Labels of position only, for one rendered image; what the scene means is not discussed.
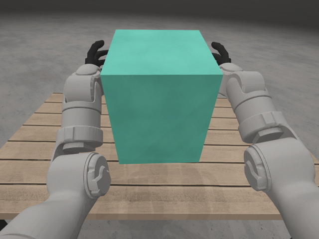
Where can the robot right upper arm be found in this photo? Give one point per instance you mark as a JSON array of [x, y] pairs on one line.
[[283, 169]]

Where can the table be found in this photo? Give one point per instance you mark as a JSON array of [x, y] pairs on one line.
[[215, 188]]

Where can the carton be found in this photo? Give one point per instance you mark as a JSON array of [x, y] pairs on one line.
[[160, 88]]

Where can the robot left hand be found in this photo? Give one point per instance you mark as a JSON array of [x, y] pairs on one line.
[[93, 54]]

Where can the right robot forearm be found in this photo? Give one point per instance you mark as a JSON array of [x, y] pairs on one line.
[[258, 118]]

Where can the robot right hand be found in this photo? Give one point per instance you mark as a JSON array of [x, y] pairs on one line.
[[223, 57]]

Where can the left robot forearm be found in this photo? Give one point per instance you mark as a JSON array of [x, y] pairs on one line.
[[81, 113]]

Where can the robot left upper arm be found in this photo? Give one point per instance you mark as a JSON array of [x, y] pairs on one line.
[[74, 183]]

